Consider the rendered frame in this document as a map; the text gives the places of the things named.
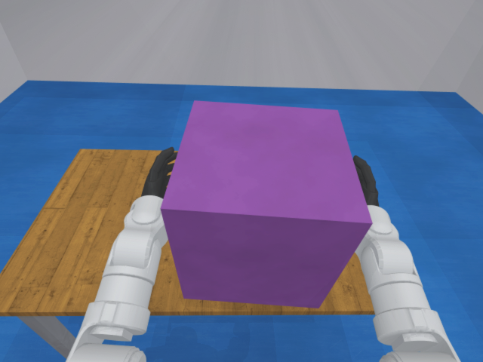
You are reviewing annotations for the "right robot forearm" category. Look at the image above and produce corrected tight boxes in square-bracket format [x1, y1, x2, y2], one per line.
[355, 205, 461, 362]

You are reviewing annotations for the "left robot upper arm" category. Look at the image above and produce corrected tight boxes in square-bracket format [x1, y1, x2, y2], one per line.
[69, 343, 146, 362]

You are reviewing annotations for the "table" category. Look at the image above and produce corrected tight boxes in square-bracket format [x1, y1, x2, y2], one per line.
[0, 149, 375, 359]

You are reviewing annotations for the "left robot forearm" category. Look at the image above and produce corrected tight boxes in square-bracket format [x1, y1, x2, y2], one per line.
[66, 195, 168, 362]

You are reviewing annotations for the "carton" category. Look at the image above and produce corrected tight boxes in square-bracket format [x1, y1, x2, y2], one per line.
[160, 100, 373, 308]

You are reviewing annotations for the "robot left hand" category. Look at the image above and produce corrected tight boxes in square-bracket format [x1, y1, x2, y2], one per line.
[141, 147, 178, 199]

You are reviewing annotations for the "robot right hand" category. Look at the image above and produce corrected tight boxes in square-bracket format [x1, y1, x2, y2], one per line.
[353, 155, 379, 207]

